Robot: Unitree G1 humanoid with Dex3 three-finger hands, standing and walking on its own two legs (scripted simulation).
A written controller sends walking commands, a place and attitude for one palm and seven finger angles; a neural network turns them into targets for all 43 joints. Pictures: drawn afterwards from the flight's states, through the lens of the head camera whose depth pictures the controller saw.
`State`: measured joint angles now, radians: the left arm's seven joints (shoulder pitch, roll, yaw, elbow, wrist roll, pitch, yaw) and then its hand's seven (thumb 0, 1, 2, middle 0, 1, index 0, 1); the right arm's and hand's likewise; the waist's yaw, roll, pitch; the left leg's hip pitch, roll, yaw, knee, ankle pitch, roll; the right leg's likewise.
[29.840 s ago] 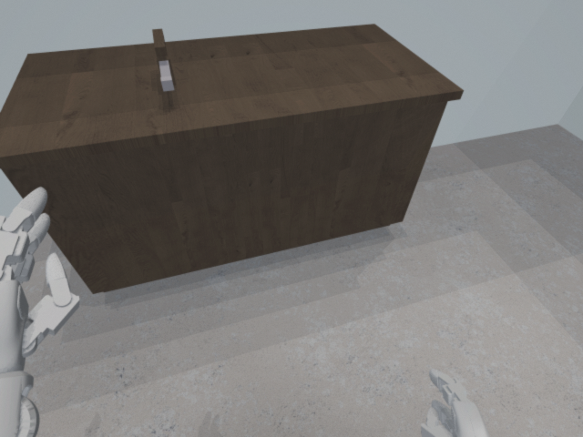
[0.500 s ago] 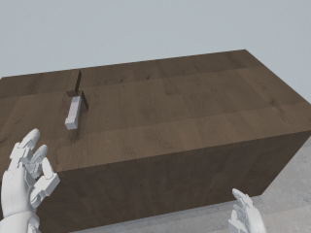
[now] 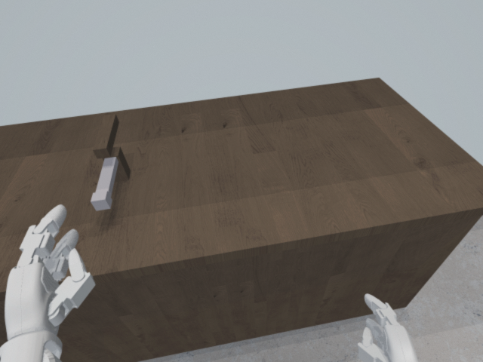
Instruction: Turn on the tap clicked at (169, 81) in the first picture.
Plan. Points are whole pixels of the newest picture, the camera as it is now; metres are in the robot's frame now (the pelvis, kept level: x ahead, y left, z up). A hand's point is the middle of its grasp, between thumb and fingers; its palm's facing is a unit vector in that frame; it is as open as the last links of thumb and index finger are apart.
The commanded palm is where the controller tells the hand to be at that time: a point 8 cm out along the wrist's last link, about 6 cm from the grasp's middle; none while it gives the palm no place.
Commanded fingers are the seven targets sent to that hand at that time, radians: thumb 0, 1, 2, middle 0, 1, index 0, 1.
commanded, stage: reach beside the lever's end, fingers flat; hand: left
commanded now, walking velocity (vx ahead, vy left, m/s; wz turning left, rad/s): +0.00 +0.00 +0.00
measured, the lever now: (101, 200) +0.38 +0.34 +0.06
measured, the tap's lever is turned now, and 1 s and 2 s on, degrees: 0 0 0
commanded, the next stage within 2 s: none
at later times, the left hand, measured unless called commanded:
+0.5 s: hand (88, 250) +0.23 +0.26 +0.11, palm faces +0.48 -0.87 -0.11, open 7.4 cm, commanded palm +0.19 +0.31 +0.12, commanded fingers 0.00 0.90 0.90 -0.19 -0.28 -0.19 -0.28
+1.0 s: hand (82, 236) +0.27 +0.30 +0.10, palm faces +0.53 -0.84 -0.11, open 7.6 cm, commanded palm +0.23 +0.34 +0.09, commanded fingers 0.00 0.90 0.90 -0.17 -0.22 -0.17 -0.22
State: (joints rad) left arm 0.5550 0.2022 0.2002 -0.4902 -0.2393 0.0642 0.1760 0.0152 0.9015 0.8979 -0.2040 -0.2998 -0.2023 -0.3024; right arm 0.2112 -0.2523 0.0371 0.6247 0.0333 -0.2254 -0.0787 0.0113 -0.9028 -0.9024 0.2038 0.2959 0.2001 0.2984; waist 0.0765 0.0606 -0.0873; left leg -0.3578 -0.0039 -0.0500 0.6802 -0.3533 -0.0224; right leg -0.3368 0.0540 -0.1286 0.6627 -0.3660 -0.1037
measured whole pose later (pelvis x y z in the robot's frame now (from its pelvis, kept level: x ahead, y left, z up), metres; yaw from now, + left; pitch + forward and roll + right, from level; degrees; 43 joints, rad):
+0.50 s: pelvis -0.01 +0.02 +0.00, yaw -1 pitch +3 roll +0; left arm 0.30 0.22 0.25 -0.22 -0.23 0.05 0.21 0.02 0.90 0.90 -0.20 -0.30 -0.20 -0.30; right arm 0.19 -0.24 0.04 0.66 0.03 -0.19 -0.09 0.01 -0.90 -0.90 0.20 0.30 0.20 0.30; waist 0.05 0.05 -0.06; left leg -0.38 -0.01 -0.03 0.67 -0.33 0.00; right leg -0.36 0.04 -0.11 0.65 -0.34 -0.08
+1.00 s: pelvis -0.01 +0.03 +0.00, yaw -1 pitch +4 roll +0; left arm 0.12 0.24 0.32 0.05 -0.20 -0.07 0.19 0.02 0.90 0.90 -0.18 -0.24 -0.18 -0.24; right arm 0.18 -0.25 0.03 0.67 0.02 -0.15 -0.09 0.01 -0.90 -0.90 0.20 0.30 0.20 0.30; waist 0.04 0.04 -0.05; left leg -0.41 -0.02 -0.02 0.68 -0.34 0.01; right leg -0.39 0.04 -0.10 0.65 -0.34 -0.07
